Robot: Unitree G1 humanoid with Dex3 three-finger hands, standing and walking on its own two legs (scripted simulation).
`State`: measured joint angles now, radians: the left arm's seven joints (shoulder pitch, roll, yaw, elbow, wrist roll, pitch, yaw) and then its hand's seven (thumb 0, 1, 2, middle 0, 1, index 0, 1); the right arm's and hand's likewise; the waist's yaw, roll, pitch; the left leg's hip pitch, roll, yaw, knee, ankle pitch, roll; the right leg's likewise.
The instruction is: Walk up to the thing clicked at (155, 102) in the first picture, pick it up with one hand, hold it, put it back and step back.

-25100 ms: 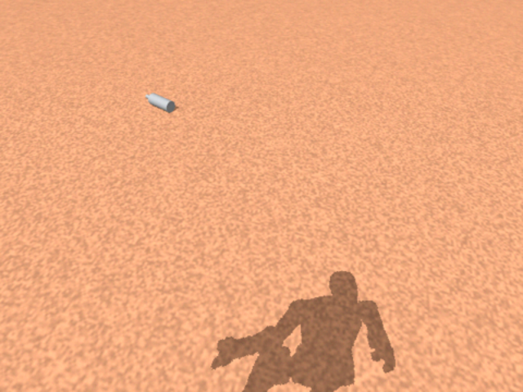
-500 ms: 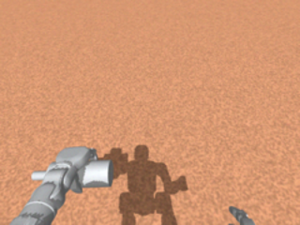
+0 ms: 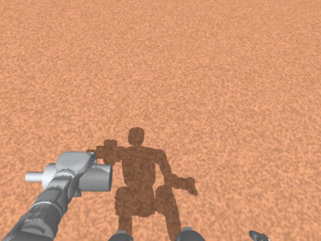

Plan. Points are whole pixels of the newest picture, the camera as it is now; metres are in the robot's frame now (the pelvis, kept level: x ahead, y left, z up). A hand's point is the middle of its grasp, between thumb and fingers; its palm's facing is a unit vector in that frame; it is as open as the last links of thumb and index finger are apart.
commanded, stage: crouch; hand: left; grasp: from above
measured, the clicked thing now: (70, 177) +0.33 +0.26 -0.13
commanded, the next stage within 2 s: lower in 1.48 s
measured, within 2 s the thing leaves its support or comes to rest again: neither
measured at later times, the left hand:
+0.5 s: hand (95, 182) +0.38 +0.24 -0.35, palm faces -0.47 +0.02 -0.88, open 10.8 cm
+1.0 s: hand (101, 183) +0.41 +0.25 -0.48, palm faces -0.47 -0.01 -0.88, open 10.8 cm
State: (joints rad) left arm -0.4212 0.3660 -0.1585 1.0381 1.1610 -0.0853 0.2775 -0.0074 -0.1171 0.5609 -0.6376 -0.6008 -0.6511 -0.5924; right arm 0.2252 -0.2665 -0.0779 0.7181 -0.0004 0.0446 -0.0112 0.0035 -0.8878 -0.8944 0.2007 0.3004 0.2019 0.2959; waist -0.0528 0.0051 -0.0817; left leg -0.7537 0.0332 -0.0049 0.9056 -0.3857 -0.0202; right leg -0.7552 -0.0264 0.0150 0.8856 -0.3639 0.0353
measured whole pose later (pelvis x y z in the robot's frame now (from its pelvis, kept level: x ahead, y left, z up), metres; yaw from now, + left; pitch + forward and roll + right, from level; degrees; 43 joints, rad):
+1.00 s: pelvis -0.05 +0.01 -0.31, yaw -3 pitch +38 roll -6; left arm -0.90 0.61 0.08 1.36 1.25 -0.15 0.37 -0.01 -0.13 0.60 -0.63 -0.60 -0.65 -0.59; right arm 0.17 -0.26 -0.02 0.74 -0.12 -0.07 0.10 0.00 -0.90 -0.90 0.20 0.30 0.20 0.30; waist -0.21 0.02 -0.12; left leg -2.11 0.01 -0.11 2.15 -0.70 -0.02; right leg -2.07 -0.01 -0.01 2.08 -0.67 0.06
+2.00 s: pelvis -0.05 +0.01 -0.40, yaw -6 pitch +34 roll -9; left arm -1.00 0.78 0.13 1.53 1.33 -0.22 0.46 -0.01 -0.09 0.49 -0.70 -0.48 -0.72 -0.47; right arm 0.16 -0.28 0.08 0.74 -0.18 -0.09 0.15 0.00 -0.91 -0.90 0.20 0.30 0.20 0.30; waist -0.29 -0.03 0.00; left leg -2.35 -0.01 -0.16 2.44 -0.70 -0.02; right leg -2.28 0.01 -0.03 2.33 -0.66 0.07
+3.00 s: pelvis -0.05 +0.02 -0.42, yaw -11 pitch +30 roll -13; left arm -1.05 0.93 0.16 1.71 1.34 -0.23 0.59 0.00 -0.04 0.38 -0.74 -0.38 -0.76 -0.38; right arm 0.11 -0.32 0.21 0.71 -0.26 -0.19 0.24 0.00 -0.90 -0.90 0.20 0.30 0.20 0.30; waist -0.36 -0.08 0.10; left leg -2.37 -0.01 -0.23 2.56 -0.73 -0.01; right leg -2.27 0.04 -0.08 2.38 -0.66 0.08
